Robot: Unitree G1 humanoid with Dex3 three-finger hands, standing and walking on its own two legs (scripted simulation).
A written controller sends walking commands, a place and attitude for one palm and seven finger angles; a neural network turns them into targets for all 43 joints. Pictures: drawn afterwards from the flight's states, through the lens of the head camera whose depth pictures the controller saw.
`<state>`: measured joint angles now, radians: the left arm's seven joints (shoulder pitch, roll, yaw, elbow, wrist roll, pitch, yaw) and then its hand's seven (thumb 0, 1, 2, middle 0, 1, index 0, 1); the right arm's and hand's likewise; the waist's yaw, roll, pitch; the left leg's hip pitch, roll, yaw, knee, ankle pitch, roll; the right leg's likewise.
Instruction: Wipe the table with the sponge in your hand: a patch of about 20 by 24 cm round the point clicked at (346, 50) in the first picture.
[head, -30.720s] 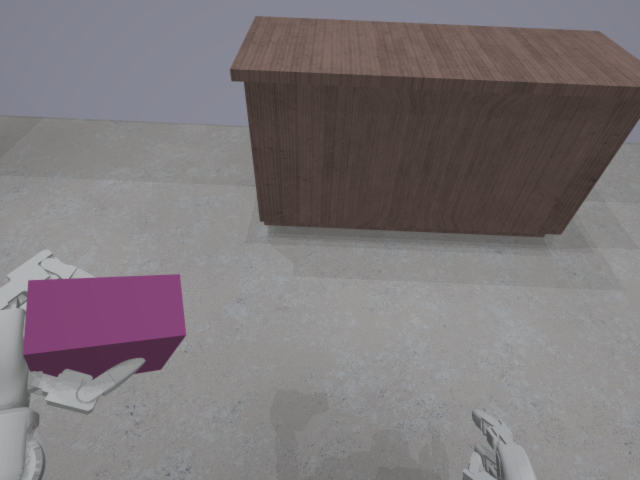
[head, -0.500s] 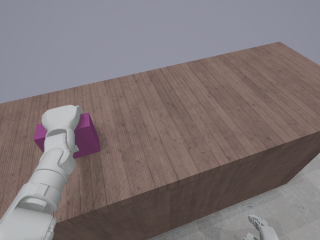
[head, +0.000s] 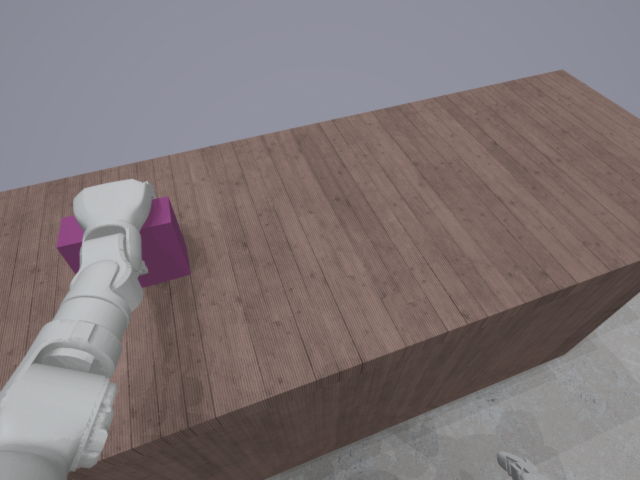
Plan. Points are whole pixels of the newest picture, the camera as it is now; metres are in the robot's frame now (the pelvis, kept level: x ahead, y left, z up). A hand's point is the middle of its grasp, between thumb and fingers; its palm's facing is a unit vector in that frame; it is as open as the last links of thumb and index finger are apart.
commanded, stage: wipe forward along the middle lane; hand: left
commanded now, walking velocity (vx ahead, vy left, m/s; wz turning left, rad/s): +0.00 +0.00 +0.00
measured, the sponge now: (135, 257) +0.40 +0.29 +0.03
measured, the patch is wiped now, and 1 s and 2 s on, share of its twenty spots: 1.00 1.00 1.00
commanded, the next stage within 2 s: slide back across to the first lane in 0.24 s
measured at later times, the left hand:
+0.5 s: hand (130, 212) +0.45 +0.30 +0.07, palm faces -0.11 -0.01 -0.99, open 9.6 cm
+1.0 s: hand (71, 234) +0.41 +0.37 +0.07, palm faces -0.11 -0.03 -0.99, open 9.6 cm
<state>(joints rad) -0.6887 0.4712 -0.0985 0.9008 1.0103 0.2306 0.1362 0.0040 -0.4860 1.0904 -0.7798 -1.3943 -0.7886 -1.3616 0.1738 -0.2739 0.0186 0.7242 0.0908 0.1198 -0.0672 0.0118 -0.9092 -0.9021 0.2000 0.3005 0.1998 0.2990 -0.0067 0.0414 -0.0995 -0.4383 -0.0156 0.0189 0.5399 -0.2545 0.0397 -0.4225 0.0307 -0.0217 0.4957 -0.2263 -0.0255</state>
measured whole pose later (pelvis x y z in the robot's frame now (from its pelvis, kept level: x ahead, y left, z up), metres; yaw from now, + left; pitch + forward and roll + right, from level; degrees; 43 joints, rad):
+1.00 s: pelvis +0.02 +0.02 +0.00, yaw +0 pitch +9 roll -2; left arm -0.60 0.62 0.04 0.85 1.02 0.05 0.08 0.00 -0.48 1.09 -0.77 -1.39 -0.78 -1.37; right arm 0.19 -0.29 -0.02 0.71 0.08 0.13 -0.04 0.01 -0.91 -0.90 0.20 0.30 0.20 0.30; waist 0.01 0.03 -0.09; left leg -0.40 -0.03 0.02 0.52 -0.28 0.06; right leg -0.37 0.02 -0.02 0.44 -0.23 -0.01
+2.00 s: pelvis +0.01 +0.01 +0.00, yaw +1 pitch +5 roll -1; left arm -0.28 0.50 -0.03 0.45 0.97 0.24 0.10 0.00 -0.47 1.09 -0.75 -1.40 -0.77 -1.38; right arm 0.11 -0.28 0.02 0.66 0.08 0.12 -0.03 0.01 -0.91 -0.90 0.20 0.30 0.20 0.30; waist 0.06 0.06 -0.08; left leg -0.32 -0.03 0.01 0.50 -0.27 0.05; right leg -0.29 0.02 -0.03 0.45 -0.24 -0.02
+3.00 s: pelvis +0.01 +0.01 +0.01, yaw -1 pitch +0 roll -1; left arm 0.13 0.46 -0.03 -0.02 0.93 0.33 0.09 0.01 -0.46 1.09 -0.74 -1.41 -0.76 -1.38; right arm 0.06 -0.27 0.03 0.67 0.06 0.08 -0.04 0.01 -0.91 -0.90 0.20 0.30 0.18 0.29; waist 0.09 0.08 -0.04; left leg -0.21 -0.03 0.03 0.46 -0.26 0.05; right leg -0.20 0.02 0.00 0.43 -0.23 -0.01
